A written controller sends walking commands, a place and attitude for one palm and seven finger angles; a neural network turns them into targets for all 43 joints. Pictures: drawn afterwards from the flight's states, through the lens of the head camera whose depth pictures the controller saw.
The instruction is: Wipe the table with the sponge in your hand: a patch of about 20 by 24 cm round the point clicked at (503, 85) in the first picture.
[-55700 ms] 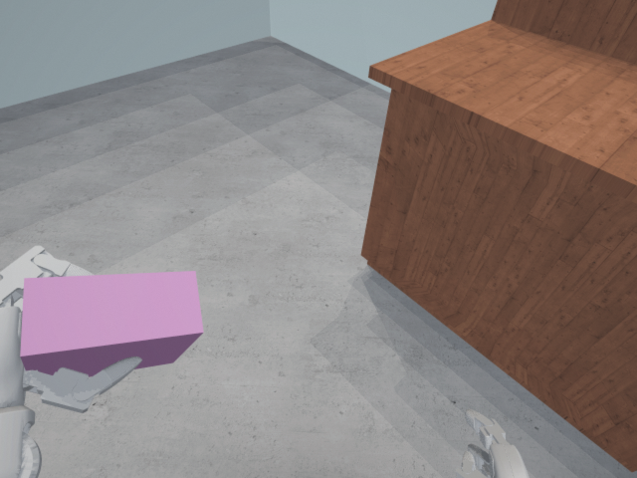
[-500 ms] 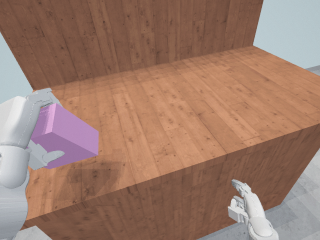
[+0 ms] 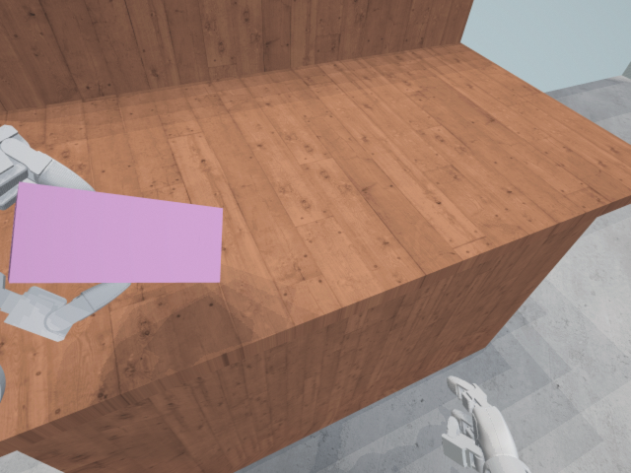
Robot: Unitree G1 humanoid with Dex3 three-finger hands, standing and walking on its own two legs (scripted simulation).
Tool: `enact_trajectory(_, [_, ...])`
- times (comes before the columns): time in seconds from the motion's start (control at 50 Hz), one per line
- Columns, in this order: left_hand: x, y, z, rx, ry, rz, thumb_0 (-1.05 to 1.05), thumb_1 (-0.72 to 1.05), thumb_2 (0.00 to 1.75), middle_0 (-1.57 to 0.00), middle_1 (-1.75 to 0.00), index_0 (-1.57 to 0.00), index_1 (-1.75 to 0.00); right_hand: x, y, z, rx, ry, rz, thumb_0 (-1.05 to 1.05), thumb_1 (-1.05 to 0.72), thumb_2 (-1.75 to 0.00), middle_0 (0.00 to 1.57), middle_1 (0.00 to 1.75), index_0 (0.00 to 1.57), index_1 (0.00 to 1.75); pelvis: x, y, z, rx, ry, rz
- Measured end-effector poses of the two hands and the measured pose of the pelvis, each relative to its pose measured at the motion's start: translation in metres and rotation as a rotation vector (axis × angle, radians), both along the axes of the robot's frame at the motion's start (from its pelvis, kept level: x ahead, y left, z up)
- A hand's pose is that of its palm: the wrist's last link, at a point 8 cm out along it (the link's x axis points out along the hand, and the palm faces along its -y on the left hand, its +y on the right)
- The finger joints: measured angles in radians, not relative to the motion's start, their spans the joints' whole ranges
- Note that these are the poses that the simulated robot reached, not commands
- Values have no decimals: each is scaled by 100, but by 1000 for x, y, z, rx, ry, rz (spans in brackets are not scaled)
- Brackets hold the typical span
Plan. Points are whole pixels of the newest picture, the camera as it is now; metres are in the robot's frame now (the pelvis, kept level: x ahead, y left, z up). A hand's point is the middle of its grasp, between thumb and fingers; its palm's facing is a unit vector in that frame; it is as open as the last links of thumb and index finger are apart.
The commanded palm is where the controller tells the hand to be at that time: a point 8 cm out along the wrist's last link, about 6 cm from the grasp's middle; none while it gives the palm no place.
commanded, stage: step back with the hand held close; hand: left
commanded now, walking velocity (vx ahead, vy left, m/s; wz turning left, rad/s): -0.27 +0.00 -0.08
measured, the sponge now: (142, 245) +0.26 +0.18 +0.22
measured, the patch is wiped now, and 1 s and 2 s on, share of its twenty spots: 0.90 0.90 0.90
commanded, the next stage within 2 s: stop stepping back and stand still in 1.14 s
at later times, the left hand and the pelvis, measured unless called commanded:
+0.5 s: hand out of the picture +0.17 +0.23 +0.28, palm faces +0.50 -0.78 -0.38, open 9.9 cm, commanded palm +0.13 +0.29 +0.30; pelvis -0.04 +0.01 -0.01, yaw -2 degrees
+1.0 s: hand out of the picture +0.08 +0.21 +0.30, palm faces +0.56 -0.74 -0.37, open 9.9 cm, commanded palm +0.04 +0.26 +0.30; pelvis -0.12 -0.02 -0.01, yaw +0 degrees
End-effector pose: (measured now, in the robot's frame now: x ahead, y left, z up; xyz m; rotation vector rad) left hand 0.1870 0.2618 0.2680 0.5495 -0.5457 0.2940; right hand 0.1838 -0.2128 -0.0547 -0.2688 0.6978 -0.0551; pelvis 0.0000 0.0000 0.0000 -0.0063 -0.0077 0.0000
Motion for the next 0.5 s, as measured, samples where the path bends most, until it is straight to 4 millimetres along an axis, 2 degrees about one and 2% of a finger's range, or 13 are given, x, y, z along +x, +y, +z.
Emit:
enact_trajectory(0.06, [-15, -5, 18, 61, -134, -32, -1, -50, 105, -72, -136, -78, -132, -31, -14, -15, -29, 102, -66, 1, -90, -90, 20, 30, 20, 30, 1, 3, -1, 6, 12, 2])
enact_trajectory(0.12, [-25, -1, 38, 121, -268, -19, -1, -50, 105, -72, -136, -78, -132, -57, -23, -29, -42, 195, -112, 1, -90, -90, 20, 30, 20, 30, 0, 5, -3, 1, 18, 9])
enact_trajectory(0.18, [-24, 11, 48, 121, -345, 19, -1, -50, 105, -72, -136, -78, -132, -75, -27, -38, -35, 234, -151, 1, -90, -90, 20, 30, 20, 30, -6, 7, -5, -7, 18, 10])
enact_trajectory(0.22, [-19, 21, 48, 95, -349, 45, -1, -50, 105, -72, -136, -78, -132, -83, -27, -41, -21, 227, -176, 1, -90, -90, 20, 30, 20, 30, -11, 9, -7, -12, 15, 7])
enact_trajectory(0.3, [-12, 32, 30, 28, -271, 57, -1, -50, 105, -72, -136, -78, -132, -92, -23, -40, 7, 173, -206, 1, -90, -90, 20, 30, 20, 30, -23, 13, -9, -16, 16, -4])
enact_trajectory(0.4, [-27, 18, 4, 28, -171, -5, -1, -50, 105, -72, -137, -78, -132, -94, -13, -32, 8, 117, -187, 1, -90, -90, 20, 30, 20, 30, -35, 17, -10, -6, 26, -31])
enact_trajectory(0.44, [-40, 11, 4, 63, -184, -22, -1, -50, 106, -72, -136, -78, -132, -92, -10, -30, 1, 101, -163, 1, -90, -90, 20, 30, 20, 30, -39, 15, -12, -1, 26, -36])
enact_trajectory(0.5, [-61, 5, 17, 112, -279, -14, -1, -50, 106, -72, -136, -78, -132, -88, -7, -31, -2, 84, -117, 1, -90, -90, 20, 30, 20, 30, -42, 10, -14, 1, 26, -26])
